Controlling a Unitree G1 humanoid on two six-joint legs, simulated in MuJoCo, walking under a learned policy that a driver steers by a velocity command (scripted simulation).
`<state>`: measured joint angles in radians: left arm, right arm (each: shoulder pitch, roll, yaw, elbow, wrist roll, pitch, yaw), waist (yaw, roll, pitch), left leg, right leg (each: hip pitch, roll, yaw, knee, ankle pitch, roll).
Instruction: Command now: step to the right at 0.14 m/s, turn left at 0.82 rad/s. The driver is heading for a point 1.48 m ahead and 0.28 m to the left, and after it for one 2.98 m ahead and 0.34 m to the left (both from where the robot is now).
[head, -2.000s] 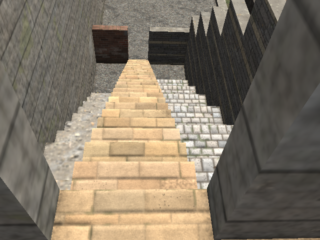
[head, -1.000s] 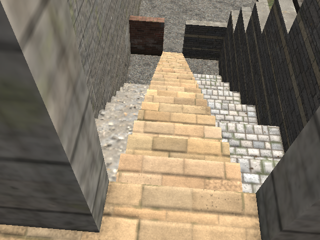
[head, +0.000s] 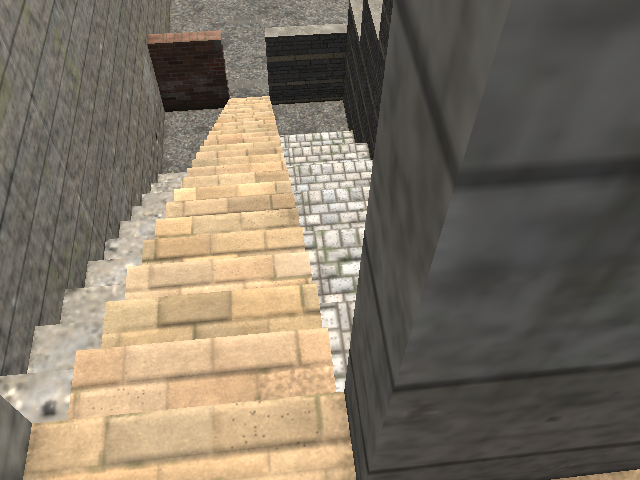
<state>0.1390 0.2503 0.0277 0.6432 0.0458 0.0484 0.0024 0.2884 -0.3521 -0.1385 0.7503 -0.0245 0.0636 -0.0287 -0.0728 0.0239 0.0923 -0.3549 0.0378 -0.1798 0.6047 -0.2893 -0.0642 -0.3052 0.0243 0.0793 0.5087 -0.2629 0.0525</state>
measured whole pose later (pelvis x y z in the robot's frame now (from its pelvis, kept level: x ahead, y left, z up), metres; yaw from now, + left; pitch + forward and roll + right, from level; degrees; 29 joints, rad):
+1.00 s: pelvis -0.13 +0.15 +0.00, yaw +23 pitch +0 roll +1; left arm 0.27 0.26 0.08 0.90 0.04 0.09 0.04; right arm 0.31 -0.19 -0.02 0.81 -0.02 0.01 -0.04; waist -0.02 -0.02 0.05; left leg -0.13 -0.10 0.27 0.38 -0.28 0.15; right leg -0.55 0.02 -0.12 1.06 -0.38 -0.05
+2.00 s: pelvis -0.21 +0.10 +0.01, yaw -17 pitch +0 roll +0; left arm 0.16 0.22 0.01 0.81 0.03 0.03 -0.05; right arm 0.32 -0.30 -0.09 0.95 -0.04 0.07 -0.04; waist -0.01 0.05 0.07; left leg -0.53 0.04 0.11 1.16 -0.47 0.03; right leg -0.25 0.03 -0.14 0.48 -0.23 -0.09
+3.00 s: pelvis -0.29 -0.06 +0.00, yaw +32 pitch +0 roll +1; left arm 0.46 0.35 0.13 0.96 0.04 0.03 0.08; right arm -0.02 -0.29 -0.04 0.67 -0.04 0.10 0.12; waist 0.08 0.01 0.07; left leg -0.42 0.08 0.01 0.75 -0.38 -0.03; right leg -0.20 -0.31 -0.29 0.47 -0.21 0.14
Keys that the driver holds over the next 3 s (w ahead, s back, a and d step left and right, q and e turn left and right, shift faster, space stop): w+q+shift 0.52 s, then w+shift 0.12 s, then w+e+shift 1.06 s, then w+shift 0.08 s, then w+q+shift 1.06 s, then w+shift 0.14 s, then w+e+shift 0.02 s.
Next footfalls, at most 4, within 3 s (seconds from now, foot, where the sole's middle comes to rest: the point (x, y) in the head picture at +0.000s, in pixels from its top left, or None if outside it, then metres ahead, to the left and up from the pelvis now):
0.66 left None -0.13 0.17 -0.77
1.10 right None -0.06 0.10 -0.77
1.30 left None -0.15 0.43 -0.77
1.80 right None -0.18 0.02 -0.77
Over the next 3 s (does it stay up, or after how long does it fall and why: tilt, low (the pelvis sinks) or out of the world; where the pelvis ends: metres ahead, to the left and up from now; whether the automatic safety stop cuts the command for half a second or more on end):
stays up -0.29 -0.06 0.00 its command is cut before an obstacle from the start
